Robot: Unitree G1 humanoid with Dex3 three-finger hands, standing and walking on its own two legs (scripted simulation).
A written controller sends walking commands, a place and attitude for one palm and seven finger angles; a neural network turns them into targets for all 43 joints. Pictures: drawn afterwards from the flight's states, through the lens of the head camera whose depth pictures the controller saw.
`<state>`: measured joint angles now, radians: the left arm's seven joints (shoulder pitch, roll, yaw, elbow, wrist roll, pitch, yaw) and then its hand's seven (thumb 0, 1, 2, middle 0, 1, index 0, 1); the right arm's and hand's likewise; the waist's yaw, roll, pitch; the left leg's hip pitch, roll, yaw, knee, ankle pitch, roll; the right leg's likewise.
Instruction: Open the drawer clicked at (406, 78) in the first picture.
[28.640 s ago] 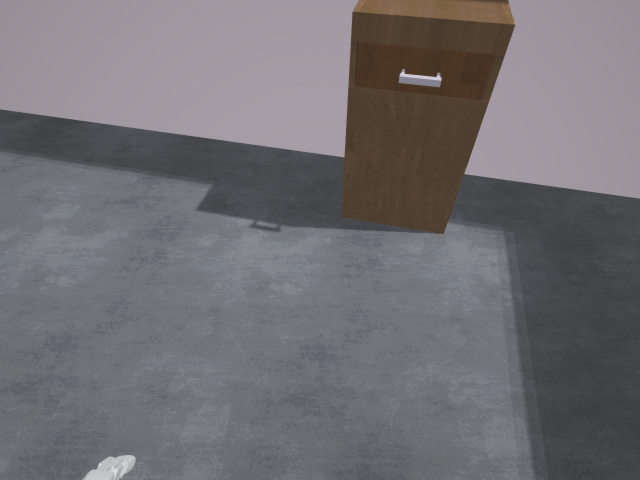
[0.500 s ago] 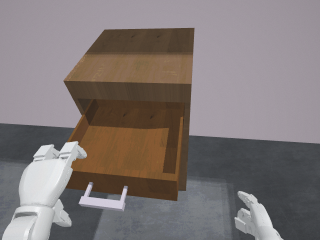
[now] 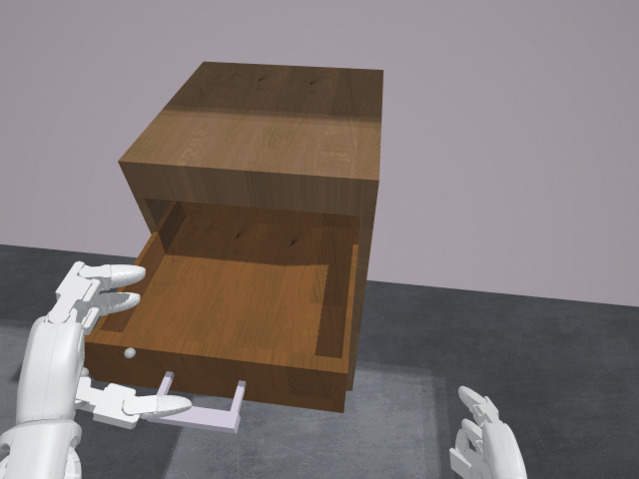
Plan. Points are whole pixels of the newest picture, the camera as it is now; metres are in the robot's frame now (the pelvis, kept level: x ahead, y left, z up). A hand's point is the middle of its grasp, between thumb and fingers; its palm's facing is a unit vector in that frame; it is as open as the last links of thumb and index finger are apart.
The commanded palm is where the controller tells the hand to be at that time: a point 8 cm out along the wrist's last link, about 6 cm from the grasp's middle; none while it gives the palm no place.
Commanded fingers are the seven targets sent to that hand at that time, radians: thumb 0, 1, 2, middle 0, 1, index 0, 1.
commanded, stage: draw the hand back to the body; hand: left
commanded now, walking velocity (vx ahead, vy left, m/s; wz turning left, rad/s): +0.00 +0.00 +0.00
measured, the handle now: (198, 400) +0.23 +0.21 -0.08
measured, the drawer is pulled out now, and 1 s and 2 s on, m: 0.30 0.30 0.30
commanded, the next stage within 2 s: step back with the hand held close in 0.76 s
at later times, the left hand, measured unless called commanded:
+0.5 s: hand (91, 336) +0.19 +0.24 +0.17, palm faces +0.40 -0.80 -0.43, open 9.1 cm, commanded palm +0.13 +0.28 +0.18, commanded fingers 0.00 0.83 0.87 -0.20 -0.34 -0.20 -0.34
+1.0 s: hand (80, 345) +0.18 +0.24 +0.17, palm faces +0.40 -0.80 -0.45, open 7.4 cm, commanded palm +0.11 +0.28 +0.18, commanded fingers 0.00 0.90 0.90 -0.20 -0.30 -0.20 -0.30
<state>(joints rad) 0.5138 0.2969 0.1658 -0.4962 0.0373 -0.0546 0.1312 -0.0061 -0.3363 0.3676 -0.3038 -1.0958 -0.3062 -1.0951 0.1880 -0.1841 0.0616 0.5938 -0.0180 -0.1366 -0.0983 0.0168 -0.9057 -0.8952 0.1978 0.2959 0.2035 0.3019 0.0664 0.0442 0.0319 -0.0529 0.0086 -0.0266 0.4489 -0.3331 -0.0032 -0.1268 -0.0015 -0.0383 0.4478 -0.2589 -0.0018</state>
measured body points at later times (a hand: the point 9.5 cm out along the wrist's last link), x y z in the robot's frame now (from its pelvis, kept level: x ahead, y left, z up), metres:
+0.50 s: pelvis +0.00 +0.00 +0.00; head +0.00 -0.02 +0.45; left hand +0.16 +0.28 +0.19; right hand +0.21 -0.21 -0.08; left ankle -0.05 +0.12 -0.74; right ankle -0.01 -0.12 -0.74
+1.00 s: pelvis -0.02 +0.00 +0.00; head +0.00 -0.02 +0.45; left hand +0.15 +0.28 +0.19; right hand +0.19 -0.22 -0.08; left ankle -0.05 +0.12 -0.74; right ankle -0.01 -0.12 -0.74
